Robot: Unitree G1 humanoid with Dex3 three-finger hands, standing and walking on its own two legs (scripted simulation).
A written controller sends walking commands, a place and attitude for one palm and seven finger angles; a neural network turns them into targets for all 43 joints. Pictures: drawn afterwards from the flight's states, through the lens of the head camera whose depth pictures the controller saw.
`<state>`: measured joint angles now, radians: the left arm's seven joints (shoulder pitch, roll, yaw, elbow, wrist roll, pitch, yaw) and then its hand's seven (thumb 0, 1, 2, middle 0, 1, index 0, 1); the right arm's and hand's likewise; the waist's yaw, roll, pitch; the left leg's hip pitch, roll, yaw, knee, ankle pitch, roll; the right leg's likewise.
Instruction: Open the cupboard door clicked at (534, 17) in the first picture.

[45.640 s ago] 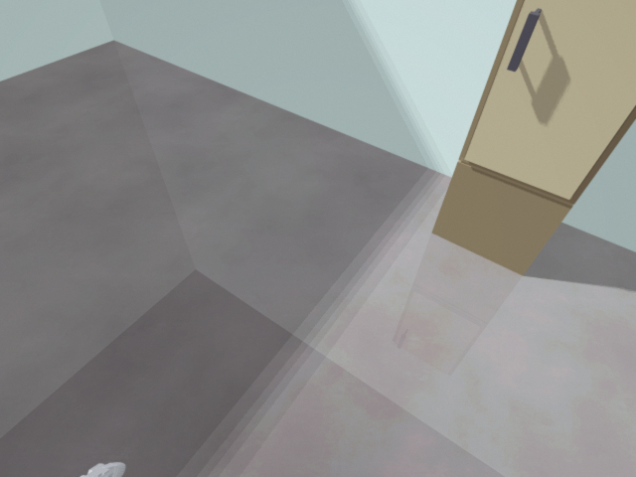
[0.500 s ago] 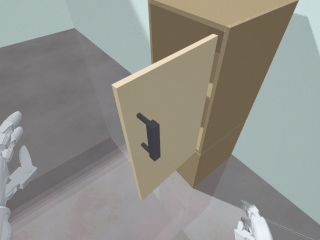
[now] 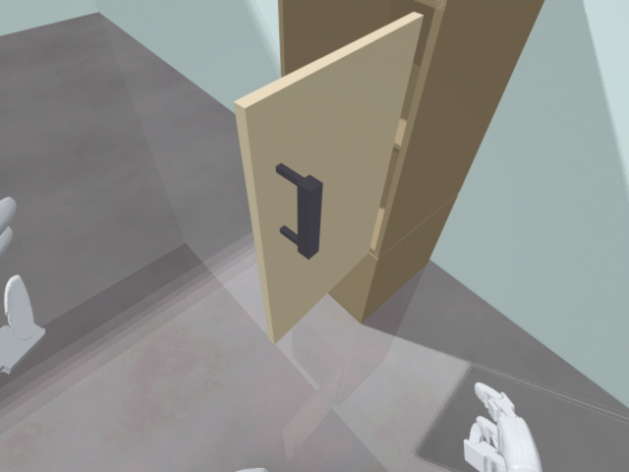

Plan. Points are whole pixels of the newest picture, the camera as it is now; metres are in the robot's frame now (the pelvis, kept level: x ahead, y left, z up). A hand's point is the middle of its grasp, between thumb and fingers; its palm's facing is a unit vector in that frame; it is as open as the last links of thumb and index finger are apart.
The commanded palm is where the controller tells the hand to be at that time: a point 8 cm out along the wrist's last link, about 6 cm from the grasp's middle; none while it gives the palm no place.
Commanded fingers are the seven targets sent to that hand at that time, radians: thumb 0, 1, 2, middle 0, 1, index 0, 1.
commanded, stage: step back with the hand held close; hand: left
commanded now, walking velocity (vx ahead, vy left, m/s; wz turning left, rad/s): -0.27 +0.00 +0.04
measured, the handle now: (297, 212) +0.43 +0.06 +0.08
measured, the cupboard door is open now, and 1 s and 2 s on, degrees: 95 95 95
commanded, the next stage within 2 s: stop stepping back and stand still in 0.46 s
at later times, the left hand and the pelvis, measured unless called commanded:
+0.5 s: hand out of the picture +0.07 +0.28 +0.18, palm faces +0.52 -0.74 -0.43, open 7.4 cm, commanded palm +0.00 +0.31 +0.18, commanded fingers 0.00 0.90 0.90 -0.20 -0.30 -0.20 -0.30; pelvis -0.12 +0.00 -0.01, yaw +4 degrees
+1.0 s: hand out of the picture -0.01 +0.22 +0.18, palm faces +0.33 -0.79 -0.51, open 7.4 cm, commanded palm -0.07 +0.27 +0.18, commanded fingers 0.00 0.90 0.90 -0.20 -0.30 -0.20 -0.30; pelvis -0.22 -0.02 +0.00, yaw -3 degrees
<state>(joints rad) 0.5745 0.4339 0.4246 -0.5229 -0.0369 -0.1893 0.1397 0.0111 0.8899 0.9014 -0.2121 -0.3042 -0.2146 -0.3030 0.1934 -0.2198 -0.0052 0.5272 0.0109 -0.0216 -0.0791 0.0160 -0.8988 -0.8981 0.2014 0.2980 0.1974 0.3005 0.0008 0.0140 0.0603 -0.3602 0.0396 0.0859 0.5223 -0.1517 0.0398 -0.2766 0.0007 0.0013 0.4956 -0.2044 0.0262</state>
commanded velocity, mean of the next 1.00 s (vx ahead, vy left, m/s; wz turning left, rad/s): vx -0.09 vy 0.01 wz -0.03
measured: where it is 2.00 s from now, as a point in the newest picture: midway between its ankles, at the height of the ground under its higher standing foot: outside the picture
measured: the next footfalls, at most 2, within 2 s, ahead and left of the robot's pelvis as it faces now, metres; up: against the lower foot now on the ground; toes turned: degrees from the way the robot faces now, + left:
right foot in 0.60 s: -0.21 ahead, -0.09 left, +0.00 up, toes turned -6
left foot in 0.76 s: -0.07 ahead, +0.08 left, +0.00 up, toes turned +0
